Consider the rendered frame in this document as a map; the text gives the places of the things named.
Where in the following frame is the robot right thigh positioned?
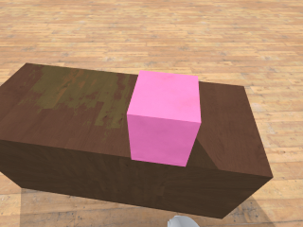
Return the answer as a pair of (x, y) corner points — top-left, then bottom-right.
(168, 216), (200, 227)

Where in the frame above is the carton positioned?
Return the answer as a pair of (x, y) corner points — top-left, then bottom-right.
(127, 70), (202, 167)

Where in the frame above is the pedestal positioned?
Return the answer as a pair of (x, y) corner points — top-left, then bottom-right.
(0, 62), (274, 219)

